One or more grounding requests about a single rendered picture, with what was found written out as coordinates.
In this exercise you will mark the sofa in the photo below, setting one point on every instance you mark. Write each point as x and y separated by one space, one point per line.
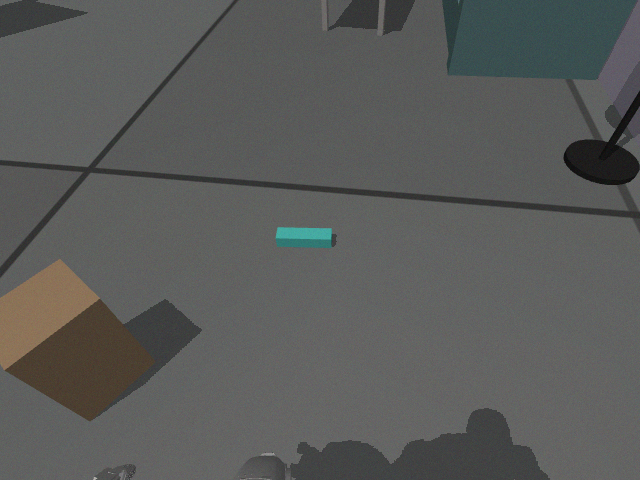
556 39

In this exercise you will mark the left robot hand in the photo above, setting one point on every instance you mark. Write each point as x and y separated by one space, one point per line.
124 472

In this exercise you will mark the floor lamp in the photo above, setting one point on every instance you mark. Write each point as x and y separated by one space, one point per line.
604 162

